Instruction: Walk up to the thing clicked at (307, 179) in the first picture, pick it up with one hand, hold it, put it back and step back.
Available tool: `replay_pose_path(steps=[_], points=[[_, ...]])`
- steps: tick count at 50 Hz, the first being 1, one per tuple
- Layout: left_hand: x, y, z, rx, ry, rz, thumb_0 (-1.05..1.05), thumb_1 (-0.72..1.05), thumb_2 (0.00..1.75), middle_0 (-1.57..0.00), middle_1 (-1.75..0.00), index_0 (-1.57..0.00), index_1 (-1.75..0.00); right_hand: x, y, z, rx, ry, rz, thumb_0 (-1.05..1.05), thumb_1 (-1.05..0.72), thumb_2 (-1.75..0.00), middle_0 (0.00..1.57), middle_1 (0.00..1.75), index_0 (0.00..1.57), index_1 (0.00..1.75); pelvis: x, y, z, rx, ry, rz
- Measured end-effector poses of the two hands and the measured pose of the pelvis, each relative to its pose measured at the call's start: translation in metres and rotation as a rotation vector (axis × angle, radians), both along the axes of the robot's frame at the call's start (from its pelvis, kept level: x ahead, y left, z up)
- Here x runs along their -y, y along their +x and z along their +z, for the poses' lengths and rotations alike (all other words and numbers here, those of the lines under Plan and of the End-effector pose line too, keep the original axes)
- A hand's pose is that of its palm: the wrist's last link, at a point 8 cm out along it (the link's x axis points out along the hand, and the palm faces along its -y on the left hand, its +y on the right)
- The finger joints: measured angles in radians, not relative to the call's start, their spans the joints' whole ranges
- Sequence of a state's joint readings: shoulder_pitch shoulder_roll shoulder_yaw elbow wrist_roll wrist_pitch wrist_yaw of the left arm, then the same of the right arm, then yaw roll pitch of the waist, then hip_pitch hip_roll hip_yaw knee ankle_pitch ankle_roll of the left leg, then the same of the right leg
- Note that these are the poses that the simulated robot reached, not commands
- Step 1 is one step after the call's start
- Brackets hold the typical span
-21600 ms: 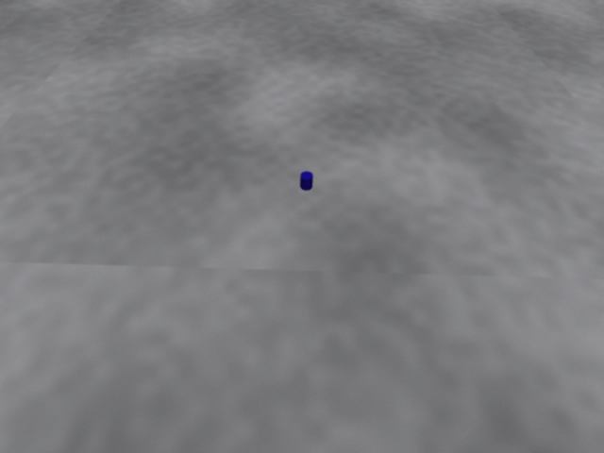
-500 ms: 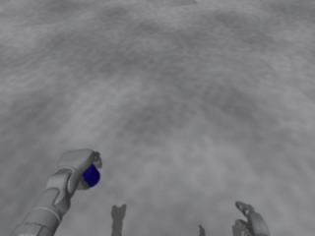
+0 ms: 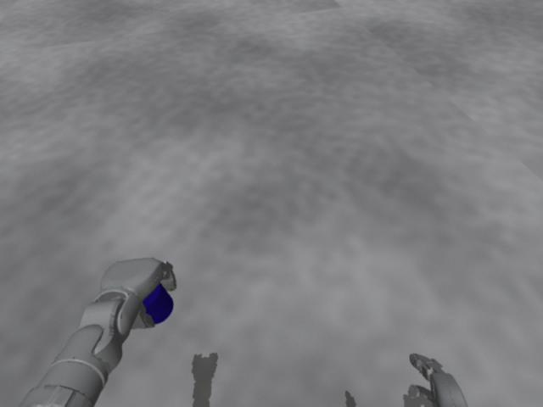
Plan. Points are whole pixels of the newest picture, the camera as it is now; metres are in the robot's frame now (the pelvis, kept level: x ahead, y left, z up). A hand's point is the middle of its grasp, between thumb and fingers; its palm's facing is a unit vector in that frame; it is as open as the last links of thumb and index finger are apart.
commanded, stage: crouch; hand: left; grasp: from above
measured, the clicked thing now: (150, 300) +0.31 +0.22 -0.07
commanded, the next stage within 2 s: lower in 1.94 s
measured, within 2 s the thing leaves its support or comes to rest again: neither
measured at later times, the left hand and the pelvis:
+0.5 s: hand (166, 323) +0.32 +0.23 -0.21, palm faces -0.43 +0.04 -0.90, open 8.2 cm; pelvis -0.03 +0.00 -0.10, yaw +1 degrees
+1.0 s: hand (189, 340) +0.36 +0.24 -0.45, palm faces -0.47 -0.01 -0.88, open 8.2 cm; pelvis -0.07 +0.01 -0.29, yaw -1 degrees
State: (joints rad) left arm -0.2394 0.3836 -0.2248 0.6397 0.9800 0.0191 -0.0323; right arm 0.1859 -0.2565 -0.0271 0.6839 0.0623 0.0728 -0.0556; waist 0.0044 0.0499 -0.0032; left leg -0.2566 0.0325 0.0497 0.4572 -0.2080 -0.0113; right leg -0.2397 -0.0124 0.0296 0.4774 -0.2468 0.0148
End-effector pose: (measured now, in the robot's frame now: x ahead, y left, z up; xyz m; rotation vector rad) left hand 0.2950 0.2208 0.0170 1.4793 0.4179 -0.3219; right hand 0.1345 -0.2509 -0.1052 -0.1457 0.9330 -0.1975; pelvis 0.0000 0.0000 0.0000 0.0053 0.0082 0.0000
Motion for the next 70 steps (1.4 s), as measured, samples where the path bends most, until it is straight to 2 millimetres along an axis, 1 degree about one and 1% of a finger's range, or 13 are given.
replay_pose_path(steps=[4,8,13,17,22,27,34,39,45,49,53,62,70], points=[[0.001,-0.002,-0.008,-0.011,0.007,-0.005,0.01,0.24,0.43,-0.76,-0.61,-0.78,-0.54,0.001,0.0,0.001,-0.002,-0.003,-0.001,0.01,-0.9,-0.9,0.2,0.3,0.2,0.3,0.001,-0.001,0.0,-0.005,0.001,0.002],[0.0,-0.005,-0.024,-0.025,0.006,-0.006,0.01,0.24,0.43,-0.76,-0.61,-0.78,-0.54,0.003,-0.003,0.0,-0.02,-0.014,0.003,0.0,-0.9,-0.9,0.2,0.3,0.2,0.3,0.001,-0.003,-0.002,-0.019,0.001,0.007],[-0.004,-0.006,-0.056,-0.037,0.028,-0.017,0.01,0.24,0.43,-0.76,-0.61,-0.78,-0.54,0.008,-0.015,-0.009,-0.074,-0.043,0.016,0.0,-0.9,-0.9,0.2,0.3,0.2,0.3,0.002,-0.009,-0.011,-0.073,-0.004,0.018],[-0.006,0.0,-0.088,-0.028,0.062,-0.034,0.0,0.24,0.43,-0.76,-0.61,-0.78,-0.54,0.016,-0.031,-0.027,-0.131,-0.073,0.022,0.0,-0.9,-0.9,0.2,0.3,0.2,0.3,0.002,-0.016,-0.028,-0.154,-0.012,0.023],[-0.007,0.018,-0.135,0.018,0.088,-0.053,0.0,0.24,0.43,-0.75,-0.61,-0.78,-0.53,0.028,-0.061,-0.066,-0.2,-0.114,0.002,0.0,-0.9,-0.9,0.2,0.3,0.2,0.3,-0.001,-0.026,-0.069,-0.275,-0.025,0.022],[-0.007,0.037,-0.187,0.038,0.103,-0.05,0.0,0.24,0.42,-0.75,-0.61,-0.78,-0.54,0.033,-0.097,-0.114,-0.273,-0.138,-0.038,0.0,-0.9,-0.9,0.2,0.3,0.2,0.3,-0.004,-0.037,-0.115,-0.379,-0.036,0.018],[-0.011,0.057,-0.258,0.045,0.112,-0.017,0.0,0.24,0.43,-0.74,-0.62,-0.78,-0.54,0.022,-0.143,-0.186,-0.375,-0.129,-0.071,0.0,-0.9,-0.89,0.2,0.3,0.2,0.3,-0.007,-0.053,-0.18,-0.495,-0.045,0.012],[-0.013,0.065,-0.307,0.023,0.104,0.0,0.0,0.24,0.44,-0.73,-0.63,-0.77,-0.55,0.01,-0.161,-0.231,-0.422,-0.108,-0.07,0.0,-0.9,-0.89,0.2,0.3,0.2,0.3,-0.009,-0.063,-0.219,-0.55,-0.052,0.009],[-0.015,0.072,-0.363,-0.012,0.08,-0.008,0.0,0.24,0.45,-0.73,-0.63,-0.77,-0.56,0.003,-0.165,-0.273,-0.442,-0.097,-0.045,0.0,-0.9,-0.89,0.2,0.3,0.21,0.3,-0.009,-0.068,-0.261,-0.603,-0.064,0.006],[-0.017,0.076,-0.397,-0.017,0.066,-0.019,0.0,0.23,0.45,-0.73,-0.63,-0.77,-0.56,0.004,-0.16,-0.295,-0.448,-0.103,-0.015,0.0,-0.9,-0.89,0.2,0.3,0.21,0.3,-0.009,-0.068,-0.285,-0.635,-0.071,0.004],[-0.022,0.08,-0.425,-0.012,0.062,-0.02,0.0,0.23,0.46,-0.74,-0.62,-0.78,-0.55,0.009,-0.152,-0.312,-0.452,-0.115,0.022,0.0,-0.9,-0.9,0.2,0.3,0.21,0.3,-0.007,-0.067,-0.304,-0.653,-0.076,0.001],[-0.029,0.091,-0.466,-0.001,0.065,0.003,0.0,0.23,0.44,-0.75,-0.61,-0.79,-0.54,0.021,-0.138,-0.337,-0.446,-0.142,0.077,0.0,-0.9,-0.9,0.2,0.3,0.21,0.3,-0.004,-0.066,-0.336,-0.661,-0.084,-0.013],[-0.03,0.099,-0.49,-0.004,0.059,0.003,0.0,0.23,0.44,-0.76,-0.6,-0.8,-0.53,0.023,-0.148,-0.356,-0.471,-0.139,0.074,0.0,-0.91,-0.9,0.2,0.3,0.2,0.3,-0.004,-0.069,-0.359,-0.65,-0.088,-0.028]])
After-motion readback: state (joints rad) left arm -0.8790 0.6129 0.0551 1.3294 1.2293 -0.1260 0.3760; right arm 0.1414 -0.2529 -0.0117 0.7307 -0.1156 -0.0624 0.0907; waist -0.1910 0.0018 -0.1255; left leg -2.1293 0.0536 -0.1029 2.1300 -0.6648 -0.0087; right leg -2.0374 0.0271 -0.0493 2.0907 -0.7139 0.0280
